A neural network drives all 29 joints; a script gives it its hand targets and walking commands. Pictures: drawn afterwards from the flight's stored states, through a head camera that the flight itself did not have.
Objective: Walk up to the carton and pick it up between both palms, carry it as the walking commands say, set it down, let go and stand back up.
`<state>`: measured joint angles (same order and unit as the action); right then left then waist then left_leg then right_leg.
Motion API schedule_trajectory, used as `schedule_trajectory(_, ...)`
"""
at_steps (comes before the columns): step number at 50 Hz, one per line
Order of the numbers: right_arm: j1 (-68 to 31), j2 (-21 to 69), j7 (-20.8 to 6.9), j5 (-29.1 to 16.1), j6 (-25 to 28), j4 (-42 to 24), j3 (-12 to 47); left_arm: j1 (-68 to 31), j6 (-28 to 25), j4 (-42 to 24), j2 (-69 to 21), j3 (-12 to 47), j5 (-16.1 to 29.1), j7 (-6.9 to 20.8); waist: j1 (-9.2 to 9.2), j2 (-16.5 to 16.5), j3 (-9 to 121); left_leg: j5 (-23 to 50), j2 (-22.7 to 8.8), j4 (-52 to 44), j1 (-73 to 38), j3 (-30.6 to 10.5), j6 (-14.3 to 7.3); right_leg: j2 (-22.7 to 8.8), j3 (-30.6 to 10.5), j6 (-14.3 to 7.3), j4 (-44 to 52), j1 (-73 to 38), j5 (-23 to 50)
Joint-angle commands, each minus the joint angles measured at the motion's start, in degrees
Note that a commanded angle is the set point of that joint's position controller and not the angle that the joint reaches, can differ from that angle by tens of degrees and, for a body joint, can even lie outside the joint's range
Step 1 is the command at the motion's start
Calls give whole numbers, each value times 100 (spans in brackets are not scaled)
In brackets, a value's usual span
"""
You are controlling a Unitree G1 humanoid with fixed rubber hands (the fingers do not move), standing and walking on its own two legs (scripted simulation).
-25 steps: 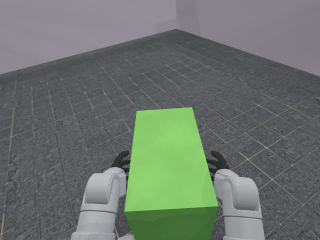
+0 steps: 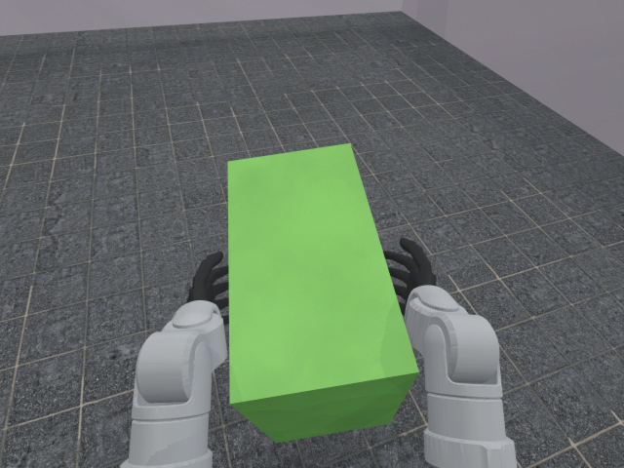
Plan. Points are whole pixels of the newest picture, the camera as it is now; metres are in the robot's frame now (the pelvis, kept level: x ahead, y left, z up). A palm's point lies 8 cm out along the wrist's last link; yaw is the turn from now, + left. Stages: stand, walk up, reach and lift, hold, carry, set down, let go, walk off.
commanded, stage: carry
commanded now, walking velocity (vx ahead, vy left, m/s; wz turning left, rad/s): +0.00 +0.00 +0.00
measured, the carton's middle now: (312, 297) +0.34 +0.02 +0.04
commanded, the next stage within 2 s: none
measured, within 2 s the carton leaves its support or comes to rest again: neither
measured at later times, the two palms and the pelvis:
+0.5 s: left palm (252, 427) +0.17 +0.07 +0.05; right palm (490, 446) +0.17 -0.18 +0.04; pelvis -0.12 -0.05 -0.02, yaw +3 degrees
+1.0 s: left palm (183, 459) +0.13 +0.13 +0.08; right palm (455, 446) +0.15 -0.13 +0.08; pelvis -0.15 -0.01 -0.01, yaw +2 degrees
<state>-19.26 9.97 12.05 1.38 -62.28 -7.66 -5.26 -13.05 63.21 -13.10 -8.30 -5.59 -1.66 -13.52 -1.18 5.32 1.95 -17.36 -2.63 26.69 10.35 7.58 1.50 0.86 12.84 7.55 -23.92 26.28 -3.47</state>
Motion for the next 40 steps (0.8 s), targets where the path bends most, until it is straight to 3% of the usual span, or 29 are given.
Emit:
schedule_trajectory(1, -2124, 5297, -627, -1088, 65, -587, 2603, -4030, -320, -1542, -4954, 3513, 1686, 923, 11, -589, 2373, -1721, -500, 393, 765, -314, -464, -1106, -2008, -173, 646, -1679, -1788)
schedule_trajectory(2, -2263, 5277, -602, -1082, 35, -465, 2571, -4420, -328, -1575, -4806, 3387, 1700, 930, 109, 554, 2354, -2040, 64, 377, 420, 196, -506, -1147, -2049, 235, 1752, -1340, -2453)
schedule_trajectory(3, -2336, 4894, -632, -800, 101, 183, 2241, -4293, -385, -579, -4411, 2909, 1354, 984, 158, 1351, 2318, -2305, 475, 314, -2, 502, -717, -949, -1756, 871, 2601, -1038, -3131)
schedule_trajectory(4, -2422, 4966, -632, -700, 191, 333, 2225, -4340, -452, -229, -4385, 2782, 1193, 1023, 272, 1797, 2015, -2700, 559, 234, -720, 837, -901, -642, -1123, 1926, 2925, -286, -3042)
schedule_trajectory(5, -2813, 5803, -504, -1135, 291, -1071, 2849, -4957, -501, -1795, -5170, 3505, 1724, 1005, 537, 787, 1991, -2921, -8, -684, -1061, 704, -1475, 126, 25, 3191, 976, 182, -2350)
schedule_trajectory(6, -3409, 5646, -347, -1344, 334, -1967, 2763, -5039, -449, -2270, -5316, 3609, 1998, 913, 548, -3209, 2023, -3684, -1894, -2400, 1076, -1785, -2124, 796, 208, 2716, -4733, -1025, -2059)
schedule_trajectory(7, -2794, 5686, -545, -965, 310, -954, 2583, -4197, -365, -1194, -5646, 3664, 1761, 1094, 180, -4546, 1104, -2745, -2823, -1765, 3295, -3191, -2077, -520, -2587, 525, -6952, -946, -2959)
schedule_trajectory(8, -3173, 5187, -541, -1020, 214, -1121, 2485, -4639, -424, -1134, -5171, 3608, 1988, 1117, -97, -2686, 1100, -2438, -2144, -1312, 4235, -2465, -1542, -591, -2989, -380, -6120, -1593, -2769)
schedule_trajectory(9, -2989, 5206, -615, -1097, 87, -1125, 2702, -4020, -371, -1015, -5412, 3386, 1632, 1028, -252, -1399, 1398, -1672, -1696, -313, 3373, -1211, -749, -697, -2793, -821, -4251, -1348, -2519)
schedule_trajectory(10, -2838, 5391, -690, -1462, 46, -1043, 3004, -3528, -398, -847, -5350, 3053, 1345, 899, -222, -551, 1865, -941, -1051, 616, 1327, -405, -325, -470, -1873, -913, -1755, -466, -2109)
schedule_trajectory(11, -2908, 5444, -727, -1603, 43, -1042, 3188, -3338, -430, -607, -5325, 2836, 1165, 814, -245, 245, 2064, -611, -546, 1743, 196, -103, -292, -79, -1148, -680, -167, -446, -1834)
schedule_trajectory(12, -3000, 5288, -703, -1670, -2, -1150, 3388, -3180, -430, -435, -5239, 2501, 1058, 758, -174, 387, 2242, -812, -371, 1904, 666, -396, -347, -303, -1704, -398, -20, -1182, -1385)
schedule_trajectory(13, -3026, 5185, -745, -1783, -24, -1088, 3466, -3169, -433, -227, -5068, 2278, 979, 792, 31, 1234, 2318, -1510, -82, 2331, 1310, -306, -360, -1300, -2728, -545, 36, -1389, -461)
schedule_trajectory(14, -3345, 5292, -739, -1969, -63, -1472, 3675, -3360, -422, -585, -5064, 2367, 1136, 786, 150, 1334, 2206, -1903, 111, 2725, 1799, -589, -274, -2008, -3984, -827, 346, -1269, 584)
schedule_trajectory(15, -2966, 5400, -688, -1858, -56, -1241, 3729, -3385, -454, -866, -5085, 2496, 1253, 813, 89, 1301, 2385, -1402, 36, 2633, 1775, -766, -220, -1895, -3729, -1027, 329, -1142, 23)
schedule_trajectory(16, -2978, 5353, -678, -1786, -42, -1200, 3618, -3392, -417, -793, -5130, 2492, 1174, 809, 92, 853, 2376, -1064, 172, 2935, 1662, -868, -253, -1670, -4029, -1112, 560, -706, -906)
schedule_trajectory(17, -3157, 5521, -683, -1927, -2, -1224, 3676, -3285, -418, -775, -5176, 2471, 1138, 793, 101, 1010, 2632, -778, 95, 2976, 1469, -961, -268, -1506, -3727, -1138, 454, -785, -1148)
schedule_trajectory(20, -3413, 5823, -649, -2102, 62, -1684, 3824, -3550, -446, -1309, -5315, 2528, 1282, 787, 82, 1134, 2789, -797, 142, 2337, 1197, -786, -363, -1431, -3266, -1074, 513, -962, -1605)
schedule_trajectory(22, -3566, 5688, -612, -1985, 178, -1753, 3689, -3576, -518, -1179, -5413, 2574, 1345, 782, 67, 1200, 3076, -571, 201, 1287, 673, -617, -469, -1325, -2854, -1031, 388, -1122, -1201)
schedule_trajectory(23, -3590, 5354, -652, -1788, 254, -1313, 3421, -3507, -597, -664, -4981, 2229, 1081, 772, 56, 927, 3207, -430, 211, 804, 346, -607, -545, -1321, -2719, -993, 328, -1114, -1029)
schedule_trajectory(25, -3180, 5518, -718, -1793, 424, -1432, 3480, -3412, -732, -1083, -5230, 2675, 1335, 829, 80, 11, 3604, 181, -168, 552, -381, -1129, -746, -962, -2219, -858, -376, -1224, -53)
schedule_trajectory(26, -3437, 5703, -640, -2242, 507, -2553, 3653, -4056, -811, -2599, -5384, 3114, 1900, 771, 87, -647, 3585, 176, -244, 725, -242, -1177, -756, -914, -2072, -777, -311, -1193, -378)
schedule_trajectory(27, -2849, 5605, -691, -1919, 428, -1728, 3453, -3571, -692, -1815, -5236, 3036, 1598, 825, 67, -799, 3552, -282, -199, 624, -96, -1091, -700, -895, -2087, -769, -139, -1287, -1147)
schedule_trajectory(29, -2719, 5399, -742, -1622, 399, -1170, 3170, -3682, -682, -1449, -5035, 3054, 1414, 820, 72, -762, 3483, -116, -234, 628, -399, -897, -641, -879, -2252, -905, -2, -967, -1273)
schedule_trajectory(30, -2243, 4951, -773, -1166, 435, -129, 2713, -3583, -716, -588, -4538, 2782, 1126, 869, 81, -584, 3257, -204, -273, 498, -228, -1001, -662, -868, -2135, -936, 14, -892, -1420)
schedule_trajectory(31, -2230, 5429, -749, -1534, 448, -978, 3162, -3790, -752, -1795, -4958, 3316, 1550, 849, 94, -647, 3156, -407, -287, 438, -115, -1055, -694, -798, -2132, -949, 76, -915, -1710)
schedule_trajectory(33, -2379, 5522, -775, -1516, 408, -913, 3081, -4099, -677, -1854, -5080, 3463, 1687, 901, 82, -913, 2912, -714, -384, 266, 69, -1141, -745, -671, -1980, -920, 28, -778, -1850)
schedule_trajectory(35, -2423, 5109, -810, -1193, 423, -463, 2737, -3711, -613, -797, -4969, 3180, 1407, 957, 65, -740, 2833, -882, -421, 155, 106, -1153, -727, -628, -1927, -927, -4, -661, -1981)
schedule_trajectory(40, -2672, 5461, -733, -1193, 333, -570, 2752, -4342, -508, -1142, -5365, 3458, 1741, 1004, 100, -639, 2274, -1274, -486, -36, 576, -1299, -711, -494, -1773, -862, -87, -514, -1966)
